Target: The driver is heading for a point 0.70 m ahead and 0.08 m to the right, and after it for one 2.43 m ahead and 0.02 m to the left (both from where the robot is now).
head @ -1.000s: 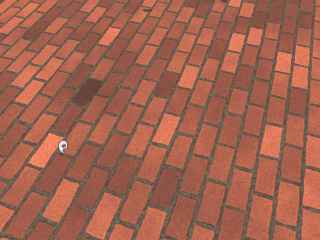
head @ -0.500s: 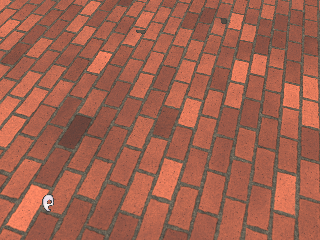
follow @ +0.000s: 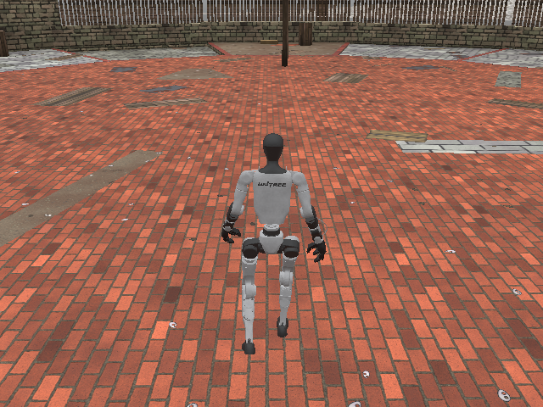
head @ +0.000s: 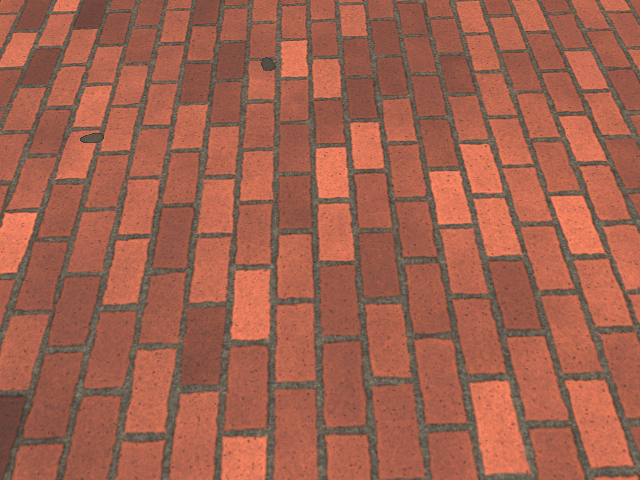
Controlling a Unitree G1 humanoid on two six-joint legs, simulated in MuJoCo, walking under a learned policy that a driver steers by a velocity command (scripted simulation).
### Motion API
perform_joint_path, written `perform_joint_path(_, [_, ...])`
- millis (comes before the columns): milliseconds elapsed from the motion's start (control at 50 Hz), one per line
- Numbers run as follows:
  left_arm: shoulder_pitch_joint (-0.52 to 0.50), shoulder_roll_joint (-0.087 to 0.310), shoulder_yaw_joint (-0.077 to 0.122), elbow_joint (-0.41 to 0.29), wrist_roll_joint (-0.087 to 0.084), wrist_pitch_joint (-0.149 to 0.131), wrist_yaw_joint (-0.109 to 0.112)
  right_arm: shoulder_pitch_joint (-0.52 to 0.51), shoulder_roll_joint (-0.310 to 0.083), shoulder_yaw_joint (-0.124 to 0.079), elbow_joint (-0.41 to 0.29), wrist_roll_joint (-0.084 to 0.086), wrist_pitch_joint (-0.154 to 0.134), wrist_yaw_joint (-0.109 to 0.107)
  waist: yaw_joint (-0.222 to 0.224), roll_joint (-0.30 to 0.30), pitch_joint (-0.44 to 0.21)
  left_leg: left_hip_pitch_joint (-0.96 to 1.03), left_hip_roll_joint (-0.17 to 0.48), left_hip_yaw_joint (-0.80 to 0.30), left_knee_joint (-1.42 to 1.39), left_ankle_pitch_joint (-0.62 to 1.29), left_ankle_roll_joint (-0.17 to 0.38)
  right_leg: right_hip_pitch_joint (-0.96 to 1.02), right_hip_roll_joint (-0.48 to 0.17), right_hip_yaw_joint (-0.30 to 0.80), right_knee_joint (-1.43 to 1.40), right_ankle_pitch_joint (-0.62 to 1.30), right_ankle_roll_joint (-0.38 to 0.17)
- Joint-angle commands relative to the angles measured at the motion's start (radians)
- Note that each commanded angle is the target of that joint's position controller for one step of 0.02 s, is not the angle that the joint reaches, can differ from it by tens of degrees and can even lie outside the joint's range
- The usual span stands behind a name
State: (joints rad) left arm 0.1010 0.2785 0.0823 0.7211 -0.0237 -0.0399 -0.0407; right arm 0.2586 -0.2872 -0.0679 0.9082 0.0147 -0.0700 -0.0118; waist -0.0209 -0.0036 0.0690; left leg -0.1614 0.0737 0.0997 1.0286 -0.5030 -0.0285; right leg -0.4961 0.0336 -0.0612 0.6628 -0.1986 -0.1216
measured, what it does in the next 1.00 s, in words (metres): walks ahead, turning right: left foot, then right foot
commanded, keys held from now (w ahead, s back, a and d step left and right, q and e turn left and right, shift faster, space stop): w+e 0.34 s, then w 0.52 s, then q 0.14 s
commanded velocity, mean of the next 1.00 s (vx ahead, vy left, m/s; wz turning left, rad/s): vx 0.48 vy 0.00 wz -0.31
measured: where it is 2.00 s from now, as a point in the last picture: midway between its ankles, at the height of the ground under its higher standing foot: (390, 381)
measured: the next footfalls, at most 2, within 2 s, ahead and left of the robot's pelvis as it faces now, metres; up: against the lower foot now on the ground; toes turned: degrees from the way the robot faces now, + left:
left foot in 0.42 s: +0.44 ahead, +0.10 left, +0.00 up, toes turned -17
right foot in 0.92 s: +0.61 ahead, -0.23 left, +0.00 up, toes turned -18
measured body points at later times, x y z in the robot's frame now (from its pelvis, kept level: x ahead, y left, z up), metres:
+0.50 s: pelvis +0.29 +0.02 +0.01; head +0.32 +0.02 +0.46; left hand +0.41 +0.29 -0.11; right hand +0.42 -0.27 -0.07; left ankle +0.40 +0.11 -0.71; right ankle +0.11 -0.06 -0.65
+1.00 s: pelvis +0.52 -0.10 +0.01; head +0.55 -0.12 +0.46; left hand +0.81 +0.06 -0.05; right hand +0.45 -0.37 -0.12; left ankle +0.43 +0.09 -0.65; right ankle +0.57 -0.22 -0.71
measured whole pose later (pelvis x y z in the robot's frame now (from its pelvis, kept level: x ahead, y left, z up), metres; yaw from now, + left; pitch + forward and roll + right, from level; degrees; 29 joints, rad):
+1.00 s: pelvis +0.52 -0.10 +0.01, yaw -16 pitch +3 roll +1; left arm 0.05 0.26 0.03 0.64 0.02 -0.08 -0.02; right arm 0.36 -0.30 -0.05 0.87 0.02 -0.06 0.00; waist -0.07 0.01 0.03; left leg -0.27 -0.01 -0.07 0.95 -0.54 -0.02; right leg -0.45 -0.02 -0.03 0.55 -0.15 -0.04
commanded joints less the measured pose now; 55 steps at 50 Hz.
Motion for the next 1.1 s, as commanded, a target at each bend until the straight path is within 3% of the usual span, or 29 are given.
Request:
perform_joint_path(20, [0.265, 0.177, 0.05, -0.003, 0.006, -0.026, 0.01, -0.124, -0.116, -0.007, -0.166, 0.034, -0.091, 0.018, 0.121, -0.061, -0.241, -0.69, -0.018, -0.184, 0.334, 0.061, 0.05, 0.741, -0.322, 0.666, -0.383, -0.041, -0.242])
perform_joint_path(40, [0.182, 0.139, 0.038, -0.019, 0.003, -0.029, 0.011, -0.113, -0.116, -0.01, -0.148, 0.009, -0.091, 0.01, 0.068, 0.008, -0.173, -0.616, 0.024, -0.184, 0.241, 0.125, 0.046, 0.579, -0.277, 0.551, -0.384, 0.06, -0.206])
perform_joint_path(60, [0.128, 0.109, 0.027, -0.037, 0.01, -0.031, 0.014, -0.093, -0.132, -0.021, -0.141, -0.009, -0.079, 0.006, 0.03, -0.002, -0.146, -0.533, 0.051, -0.189, 0.17, 0.165, 0.038, 0.463, -0.244, 0.477, -0.4, 0.149, -0.189])
perform_joint_path(140, [0.138, 0.144, 0.032, -0.046, 0.011, -0.036, 0.037, -0.108, -0.09, -0.017, -0.166, -0.031, -0.036, 0.004, 0.002, -0.011, -0.104, -0.457, 0.042, -0.157, -0.014, 0.267, -0.02, 0.293, -0.189, 0.362, -0.449, 0.306, -0.187])
perform_joint_path(240, [0.211, 0.162, 0.038, -0.032, 0.001, -0.023, 0.057, -0.287, -0.047, 0.004, -0.227, -0.022, -0.039, 0.014, 0.073, -0.066, -0.066, -0.391, -0.034, -0.139, -0.399, 0.572, -0.04, 0.24, -0.114, 0.295, -0.428, 0.185, -0.112])
perform_joint_path(320, [0.268, 0.154, 0.037, -0.012, -0.005, -0.013, 0.059, -0.349, -0.081, -0.003, -0.264, -0.007, -0.053, 0.031, 0.097, -0.087, -0.064, -0.358, -0.062, -0.168, -0.516, 0.574, -0.018, 0.316, -0.153, 0.388, -0.353, 0.111, -0.092])
perform_joint_path(380, [0.263, 0.148, 0.036, -0.01, 0.003, -0.004, 0.066, -0.293, -0.112, -0.015, -0.255, -0.007, -0.069, 0.042, 0.065, -0.126, -0.077, -0.303, -0.063, -0.163, -0.549, 0.471, 0.022, 0.394, -0.191, 0.45, -0.266, 0.149, -0.074])
perform_joint_path(400, [0.253, 0.134, 0.031, -0.01, 0.005, -0.002, 0.066, -0.223, -0.119, -0.023, -0.236, -0.011, -0.074, 0.041, 0.027, -0.133, -0.098, -0.212, -0.073, -0.138, -0.586, 0.469, 0.047, 0.396, -0.172, 0.441, -0.212, 0.221, -0.057])
perform_joint_path(420, [0.251, 0.099, 0.017, -0.015, 0.01, -0.004, 0.062, -0.12, -0.149, -0.037, -0.214, -0.025, -0.08, 0.036, -0.02, -0.118, -0.172, -0.042, -0.041, -0.156, -0.586, 0.473, 0.087, 0.367, -0.119, 0.4, -0.076, 0.294, -0.027])
perform_joint_path(440, [0.263, 0.054, -0.004, -0.033, 0.028, -0.006, 0.06, 0.037, -0.202, -0.049, -0.199, -0.038, -0.08, 0.031, -0.077, -0.005, -0.318, 0.216, 0.124, -0.337, -0.561, 0.454, 0.154, 0.236, -0.053, 0.319, 0.207, 0.128, 0.013])
perform_joint_path(460, [0.428, 0.006, -0.016, -0.037, -0.008, -0.017, 0.058, 0.126, -0.269, -0.071, -0.143, -0.038, -0.066, 0.041, -0.004, 0.369, -0.401, 0.495, 0.311, -0.822, -0.682, 0.215, 0.322, -0.126, 0.083, 0.226, 0.515, -0.358, 0.082])
perform_joint_path(480, [0.401, 0.107, -0.004, -0.012, -0.018, -0.021, 0.06, 0.109, -0.167, -0.047, -0.158, -0.005, -0.063, 0.047, -0.036, 0.239, -0.322, 0.47, 0.313, -0.896, -0.736, -0.011, 0.305, -0.255, 0.021, 0.28, 0.633, -0.367, 0.088])
perform_joint_path(500, [0.275, 0.151, 0.008, -0.028, -0.015, -0.022, 0.057, 0.06, -0.112, -0.032, -0.168, -0.001, -0.057, 0.043, -0.06, 0.132, -0.196, 0.353, 0.273, -0.736, -0.744, 0.002, 0.264, -0.291, -0.012, 0.264, 0.655, -0.274, 0.087])
perform_joint_path(520, [0.203, 0.14, 0.005, -0.047, -0.002, -0.023, 0.059, 0.009, -0.104, -0.024, -0.178, -0.014, -0.049, 0.042, -0.043, 0.055, -0.135, 0.233, 0.233, -0.622, -0.757, 0.113, 0.244, -0.264, -0.047, 0.224, 0.631, -0.207, 0.087])
perform_joint_path(540, [0.157, 0.128, 0.005, -0.062, 0.012, -0.029, 0.057, -0.019, -0.089, -0.018, -0.174, -0.021, -0.044, 0.04, -0.027, 0.043, -0.083, 0.141, 0.2, -0.545, -0.778, 0.225, 0.247, -0.251, -0.076, 0.212, 0.571, -0.16, 0.087])
perform_joint_path(560, [0.163, 0.112, 0.005, -0.065, 0.014, -0.03, 0.051, -0.03, -0.076, -0.011, -0.172, -0.029, -0.046, 0.037, 0.0, 0.071, -0.081, 0.086, 0.171, -0.484, -0.797, 0.303, 0.239, -0.201, -0.107, 0.2, 0.523, -0.129, 0.086])
perform_joint_path(600, [0.182, 0.077, -0.003, -0.061, 0.01, -0.028, 0.045, -0.018, -0.071, -0.008, -0.159, -0.02, -0.049, 0.035, 0.016, 0.104, -0.092, 0.05, 0.145, -0.412, -0.828, 0.396, 0.25, -0.163, -0.125, 0.163, 0.445, -0.121, 0.095])
perform_joint_path(700, [0.043, 0.029, -0.03, -0.104, 0.019, -0.034, 0.038, 0.025, -0.142, -0.024, -0.131, -0.003, -0.039, 0.023, -0.018, 0.078, -0.068, 0.026, 0.132, -0.276, -0.884, 0.506, 0.254, -0.154, -0.14, 0.11, 0.143, 0.067, 0.123])
perform_joint_path(800, [-0.089, 0.039, -0.032, -0.135, 0.005, -0.043, 0.02, 0.106, -0.162, -0.024, -0.094, 0.011, -0.02, 0.023, -0.065, 0.087, -0.041, 0.054, 0.134, -0.217, -0.86, 0.508, 0.221, -0.067, -0.095, 0.072, -0.065, 0.203, 0.121])
perform_joint_path(860, [-0.113, 0.064, -0.025, -0.153, 0.002, -0.049, 0.008, 0.118, -0.179, -0.028, -0.077, 0.016, -0.005, 0.02, -0.047, 0.1, -0.03, 0.121, 0.176, -0.232, -0.813, 0.541, 0.199, -0.038, -0.082, 0.071, -0.129, 0.132, 0.085])
perform_joint_path(900, [0.02, 0.108, 0.001, -0.117, 0.021, -0.056, 0.012, 0.098, -0.174, -0.023, -0.075, 0.015, 0.009, 0.013, 0.041, 0.085, -0.098, 0.111, 0.121, -0.201, -0.624, 0.822, 0.15, 0.189, -0.036, 0.046, -0.222, 0.164, 0.048])
perform_joint_path(920, [0.146, 0.159, 0.021, -0.089, 0.04, -0.06, 0.02, 0.098, -0.145, -0.011, -0.086, 0.005, 0.008, 0.011, 0.097, 0.062, -0.202, 0.025, 0.061, -0.166, -0.441, 0.804, 0.106, 0.414, -0.092, 0.086, -0.211, 0.311, 0.014])
perform_joint_path(940, [0.284, 0.249, 0.038, -0.08, 0.065, -0.054, 0.032, 0.119, -0.067, 0.018, -0.124, -0.034, -0.003, 0.01, 0.124, -0.125, -0.366, -0.25, -0.044, -0.112, -0.097, 0.388, 0.039, 0.752, -0.346, 0.336, -0.13, 0.633, -0.073])
perform_joint_path(960, [0.295, 0.247, 0.035, -0.072, 0.061, -0.038, 0.028, 0.248, -0.028, 0.031, -0.102, -0.012, -0.013, 0.01, 0.088, -0.313, -0.496, -0.443, -0.127, -0.186, 0.127, -0.166, 0.006, 0.868, -0.503, 0.604, -0.199, 0.677, -0.195])
perform_joint_path(980, [0.271, 0.172, 0.018, -0.076, 0.045, -0.03, 0.026, 0.195, -0.139, 0.0, -0.084, 0.013, -0.007, 0.007, 0.112, -0.167, -0.41, -0.482, -0.081, -0.246, 0.217, -0.138, -0.002, 0.758, -0.451, 0.521, -0.221, 0.644, -0.165])
perform_joint_path(1000, [0.203, 0.133, 0.003, -0.077, 0.033, -0.031, 0.025, 0.124, -0.145, -0.007, -0.106, 0.021, 0.002, 0.004, 0.088, -0.136, -0.291, -0.527, -0.05, -0.216, 0.215, -0.088, -0.003, 0.652, -0.41, 0.386, -0.233, 0.669, -0.132])
perform_joint_path(1020, [0.14, 0.104, -0.007, -0.074, 0.032, -0.033, 0.022, 0.102, -0.129, -0.008, -0.104, 0.012, 0.017, -0.002, 0.055, -0.083, -0.234, -0.503, -0.014, -0.197, 0.175, -0.028, -0.013, 0.54, -0.365, 0.303, -0.263, 0.661, -0.109])
perform_joint_path(1040, [0.082, 0.085, -0.01, -0.072, 0.032, -0.035, 0.02, 0.101, -0.12, -0.013, -0.103, 0.004, 0.038, -0.008, 0.022, -0.09, -0.188, -0.451, 0.01, -0.188, 0.131, 0.021, -0.021, 0.43, -0.334, 0.235, -0.306, 0.622, -0.095])
perform_joint_path(1100, [-0.001, 0.096, -0.003, -0.06, 0.057, -0.047, 0.029, 0.127, -0.085, -0.02, -0.118, 0.003, 0.085, -0.019, -0.033, -0.124, -0.155, -0.343, 0.003, -0.157, 0.124, 0.145, -0.049, 0.259, -0.315, 0.114, -0.396, 0.602, -0.115])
